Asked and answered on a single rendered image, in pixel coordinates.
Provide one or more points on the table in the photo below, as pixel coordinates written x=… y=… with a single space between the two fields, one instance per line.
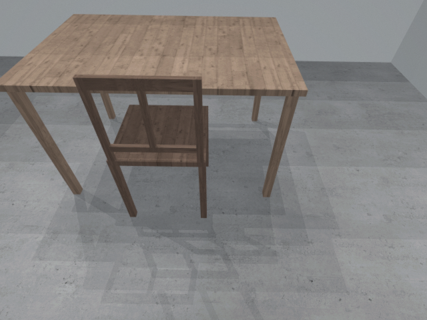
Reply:
x=232 y=55

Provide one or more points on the chair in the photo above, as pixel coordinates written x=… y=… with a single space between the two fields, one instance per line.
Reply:
x=152 y=135

